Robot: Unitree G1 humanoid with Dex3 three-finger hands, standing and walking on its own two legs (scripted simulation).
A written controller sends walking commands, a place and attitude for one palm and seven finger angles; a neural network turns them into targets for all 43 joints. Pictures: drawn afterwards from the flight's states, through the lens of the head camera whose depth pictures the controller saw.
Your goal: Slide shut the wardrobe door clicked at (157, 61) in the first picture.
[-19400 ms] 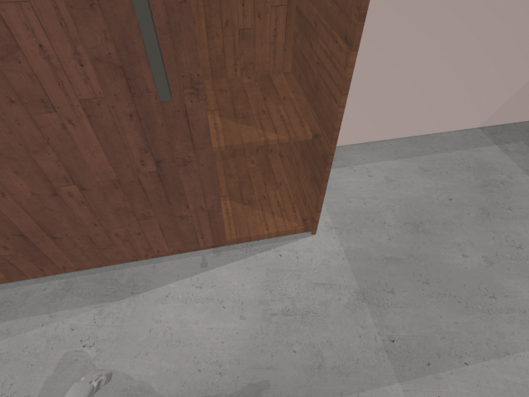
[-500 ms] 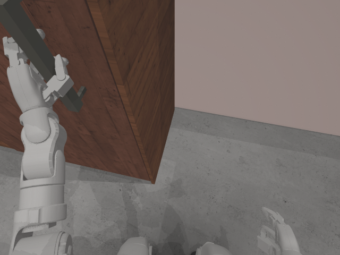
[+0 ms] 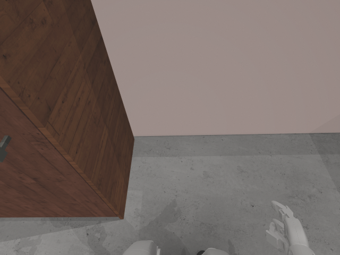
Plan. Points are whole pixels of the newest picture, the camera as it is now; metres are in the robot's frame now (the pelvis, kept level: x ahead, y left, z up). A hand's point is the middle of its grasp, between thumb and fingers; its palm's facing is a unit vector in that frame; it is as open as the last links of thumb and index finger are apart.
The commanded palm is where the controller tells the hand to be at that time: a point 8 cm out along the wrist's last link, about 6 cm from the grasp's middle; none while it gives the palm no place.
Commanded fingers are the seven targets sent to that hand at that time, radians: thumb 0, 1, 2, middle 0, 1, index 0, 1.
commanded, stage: stop walking and hold the door there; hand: left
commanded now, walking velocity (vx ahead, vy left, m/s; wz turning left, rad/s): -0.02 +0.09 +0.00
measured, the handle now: out of the picture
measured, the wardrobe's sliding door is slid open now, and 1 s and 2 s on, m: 0.00 0.01 0.01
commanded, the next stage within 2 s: none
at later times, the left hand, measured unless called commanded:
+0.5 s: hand out of the picture +0.29 +0.41 +0.17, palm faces +0.70 -0.65 -0.28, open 7.1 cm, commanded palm +0.23 +0.44 +0.16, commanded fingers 0.00 0.90 0.90 -0.45 -1.40 -0.45 -1.40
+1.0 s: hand out of the picture +0.29 +0.42 +0.17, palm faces +0.67 -0.68 -0.30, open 6.7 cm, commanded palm +0.23 +0.45 +0.16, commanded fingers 0.00 0.90 0.90 -0.45 -1.40 -0.45 -1.40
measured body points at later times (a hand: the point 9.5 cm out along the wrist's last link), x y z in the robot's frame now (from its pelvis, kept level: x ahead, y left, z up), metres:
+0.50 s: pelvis -0.03 +0.00 +0.01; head -0.04 -0.01 +0.46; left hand +0.25 +0.44 +0.19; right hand +0.04 -0.27 -0.11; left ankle +0.02 +0.10 -0.73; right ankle -0.03 -0.11 -0.73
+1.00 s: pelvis -0.03 +0.02 +0.01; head -0.04 +0.01 +0.46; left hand +0.25 +0.46 +0.18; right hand +0.06 -0.28 -0.10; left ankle +0.02 +0.11 -0.73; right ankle -0.03 -0.11 -0.73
